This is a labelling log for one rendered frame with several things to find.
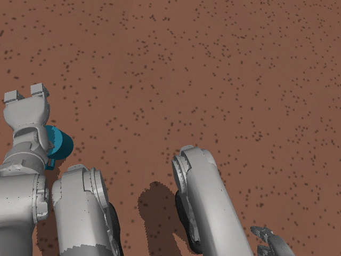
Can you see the left robot arm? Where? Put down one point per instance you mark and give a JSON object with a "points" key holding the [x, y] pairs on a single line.
{"points": [[24, 196]]}

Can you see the right robot foot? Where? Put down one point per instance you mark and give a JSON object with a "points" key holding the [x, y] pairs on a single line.
{"points": [[194, 245]]}

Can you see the left robot foot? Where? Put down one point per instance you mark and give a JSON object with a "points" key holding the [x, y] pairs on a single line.
{"points": [[116, 229]]}

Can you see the left robot hand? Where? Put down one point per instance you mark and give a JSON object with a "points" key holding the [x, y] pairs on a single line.
{"points": [[33, 110]]}

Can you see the right robot hand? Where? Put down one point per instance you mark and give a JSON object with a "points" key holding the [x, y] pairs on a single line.
{"points": [[277, 246]]}

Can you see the mug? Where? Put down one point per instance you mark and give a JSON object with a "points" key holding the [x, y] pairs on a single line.
{"points": [[63, 145]]}

